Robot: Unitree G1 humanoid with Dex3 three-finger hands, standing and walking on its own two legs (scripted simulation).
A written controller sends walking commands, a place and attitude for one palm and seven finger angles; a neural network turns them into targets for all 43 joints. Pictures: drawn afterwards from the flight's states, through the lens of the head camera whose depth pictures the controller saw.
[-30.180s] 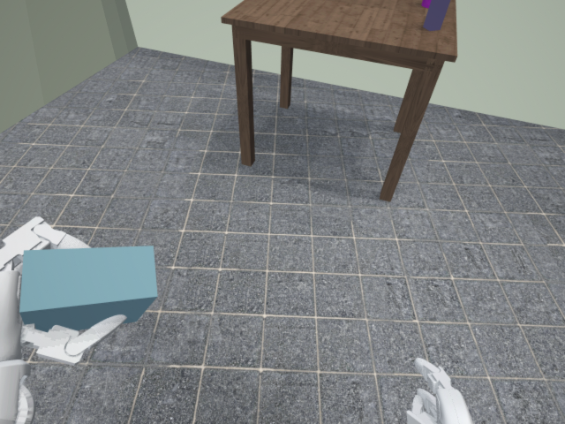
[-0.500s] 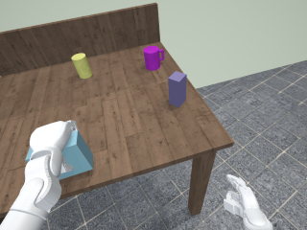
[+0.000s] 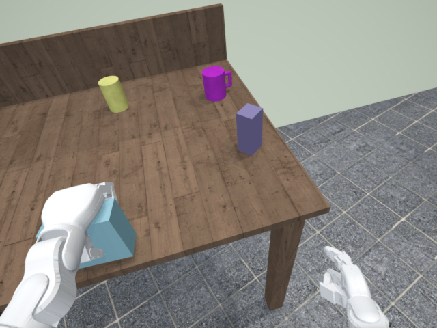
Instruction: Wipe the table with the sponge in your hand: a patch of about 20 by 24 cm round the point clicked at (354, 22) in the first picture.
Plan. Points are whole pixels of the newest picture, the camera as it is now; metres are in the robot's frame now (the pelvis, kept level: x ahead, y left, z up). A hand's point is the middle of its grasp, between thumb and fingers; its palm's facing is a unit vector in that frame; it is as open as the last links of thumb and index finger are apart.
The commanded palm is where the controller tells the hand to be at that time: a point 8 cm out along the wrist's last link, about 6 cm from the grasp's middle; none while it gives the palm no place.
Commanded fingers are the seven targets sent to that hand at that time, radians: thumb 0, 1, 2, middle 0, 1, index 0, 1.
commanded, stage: move the sponge above the wiping area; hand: left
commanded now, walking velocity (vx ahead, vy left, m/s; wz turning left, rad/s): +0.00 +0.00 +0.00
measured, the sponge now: (95, 240) +0.23 +0.28 +0.05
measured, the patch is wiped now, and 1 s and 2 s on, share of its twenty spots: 0.00 0.00 0.00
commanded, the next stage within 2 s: none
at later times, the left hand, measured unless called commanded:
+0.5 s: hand (97, 216) +0.25 +0.26 +0.10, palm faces +0.01 -0.06 -1.00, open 9.7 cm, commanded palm +0.22 +0.29 +0.20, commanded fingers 0.00 0.10 1.30 -1.20 -1.60 -1.20 -1.60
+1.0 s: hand (97, 200) +0.26 +0.26 +0.13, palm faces +0.14 -0.06 -0.99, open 9.7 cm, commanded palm +0.23 +0.28 +0.20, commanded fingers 0.00 0.10 1.30 -1.20 -1.60 -1.20 -1.60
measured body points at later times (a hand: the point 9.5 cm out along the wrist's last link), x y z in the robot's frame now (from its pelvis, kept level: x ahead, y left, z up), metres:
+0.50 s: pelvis -0.01 +0.00 +0.00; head -0.01 -0.03 +0.45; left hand +0.24 +0.26 +0.16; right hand +0.24 -0.19 -0.08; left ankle +0.03 +0.11 -0.74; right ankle -0.02 -0.07 -0.74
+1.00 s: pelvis +0.00 +0.01 +0.00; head -0.01 -0.03 +0.45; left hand +0.25 +0.26 +0.18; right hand +0.25 -0.18 -0.08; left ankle +0.03 +0.11 -0.74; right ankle -0.02 -0.07 -0.74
